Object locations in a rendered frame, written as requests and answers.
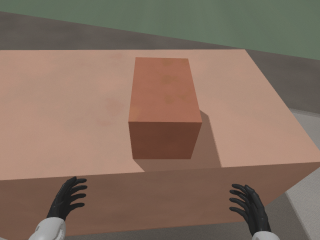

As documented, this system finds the robot left hand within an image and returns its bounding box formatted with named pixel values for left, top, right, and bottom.
left=46, top=176, right=87, bottom=221

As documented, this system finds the robot left forearm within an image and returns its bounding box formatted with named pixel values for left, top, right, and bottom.
left=28, top=217, right=66, bottom=240

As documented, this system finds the pedestal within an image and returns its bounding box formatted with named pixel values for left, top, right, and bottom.
left=0, top=49, right=320, bottom=240

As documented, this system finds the robot right hand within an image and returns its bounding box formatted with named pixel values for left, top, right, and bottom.
left=229, top=184, right=272, bottom=237

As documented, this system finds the carton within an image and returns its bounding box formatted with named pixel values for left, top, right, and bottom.
left=128, top=57, right=202, bottom=160

